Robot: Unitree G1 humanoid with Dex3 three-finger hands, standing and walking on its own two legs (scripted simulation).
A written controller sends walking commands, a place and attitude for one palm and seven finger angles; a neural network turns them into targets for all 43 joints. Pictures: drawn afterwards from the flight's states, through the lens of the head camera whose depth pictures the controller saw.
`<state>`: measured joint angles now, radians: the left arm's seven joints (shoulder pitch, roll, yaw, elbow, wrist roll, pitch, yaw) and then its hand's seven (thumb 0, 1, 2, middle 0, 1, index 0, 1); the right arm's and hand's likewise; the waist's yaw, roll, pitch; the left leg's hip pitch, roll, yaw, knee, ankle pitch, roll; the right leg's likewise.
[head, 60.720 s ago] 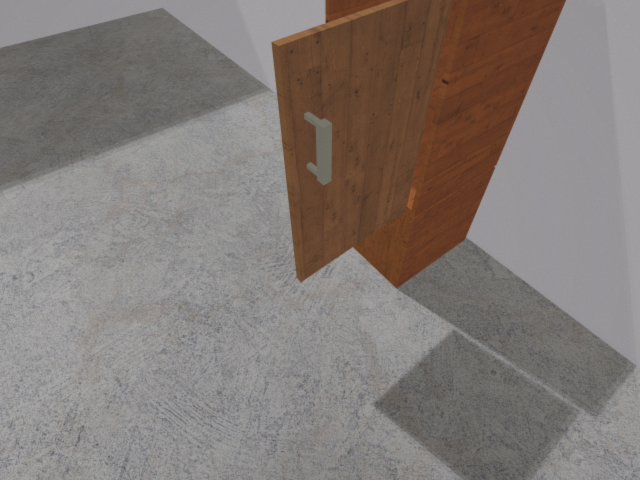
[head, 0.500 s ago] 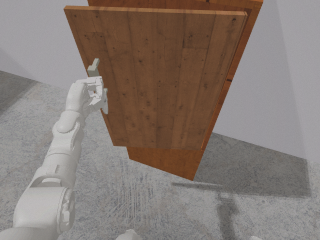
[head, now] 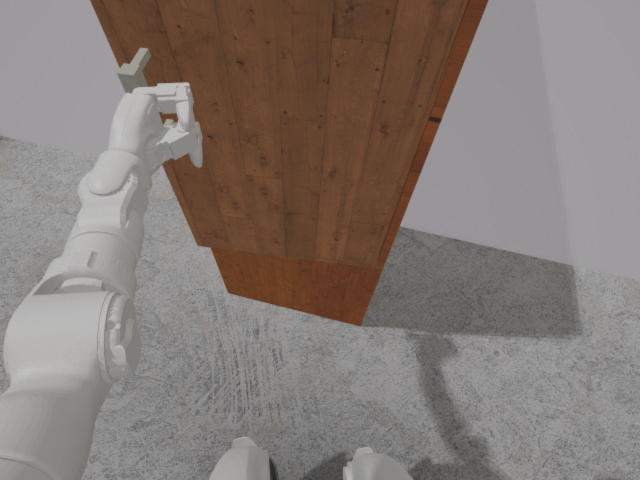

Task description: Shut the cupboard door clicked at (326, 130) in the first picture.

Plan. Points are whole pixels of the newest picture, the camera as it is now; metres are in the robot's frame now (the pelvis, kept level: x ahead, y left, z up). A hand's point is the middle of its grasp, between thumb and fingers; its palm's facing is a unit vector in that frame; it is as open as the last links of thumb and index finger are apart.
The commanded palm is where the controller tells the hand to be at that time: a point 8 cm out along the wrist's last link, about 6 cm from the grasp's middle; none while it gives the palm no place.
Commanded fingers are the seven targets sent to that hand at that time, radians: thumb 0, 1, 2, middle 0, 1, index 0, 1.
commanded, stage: push the door shut along its arc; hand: left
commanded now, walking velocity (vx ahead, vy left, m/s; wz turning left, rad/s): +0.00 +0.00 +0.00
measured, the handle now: (152, 103) +0.57 +0.17 +0.12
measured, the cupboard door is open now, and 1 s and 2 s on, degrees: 7 0 0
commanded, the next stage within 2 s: pull the fist back off the door in 0.72 s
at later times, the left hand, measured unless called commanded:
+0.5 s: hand (223, 105) +0.55 +0.08 +0.13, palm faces -0.32 -0.95 -0.02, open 3.1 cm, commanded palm +0.56 +0.12 +0.12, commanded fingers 0.00 0.90 0.90 -1.30 -1.50 -1.30 -1.50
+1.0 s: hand (231, 95) +0.57 +0.07 +0.13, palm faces +0.08 -0.99 +0.07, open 2.9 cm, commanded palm +0.56 +0.09 +0.12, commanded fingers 0.00 0.90 0.90 -1.30 -1.50 -1.30 -1.50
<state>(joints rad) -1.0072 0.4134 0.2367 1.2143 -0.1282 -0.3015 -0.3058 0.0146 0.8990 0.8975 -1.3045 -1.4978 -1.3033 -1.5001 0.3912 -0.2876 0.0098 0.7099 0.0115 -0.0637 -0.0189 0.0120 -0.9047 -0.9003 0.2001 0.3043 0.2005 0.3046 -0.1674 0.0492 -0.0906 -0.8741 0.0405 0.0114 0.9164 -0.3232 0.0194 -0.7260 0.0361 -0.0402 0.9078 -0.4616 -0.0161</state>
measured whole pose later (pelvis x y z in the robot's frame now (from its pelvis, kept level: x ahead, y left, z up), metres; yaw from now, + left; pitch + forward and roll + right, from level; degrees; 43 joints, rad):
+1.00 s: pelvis +0.00 -0.01 -0.03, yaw +1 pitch +24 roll -4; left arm -1.33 0.32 0.33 1.34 0.01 -0.21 0.15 0.00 0.68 0.91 -1.30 -1.50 -1.30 -1.50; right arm 0.44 -0.26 0.01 0.72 -0.09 -0.11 0.07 0.01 -0.91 -0.90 0.20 0.30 0.20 0.30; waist -0.22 0.07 -0.14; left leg -1.12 0.05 -0.04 1.05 -0.35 0.00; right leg -0.95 0.05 -0.09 1.03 -0.50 -0.03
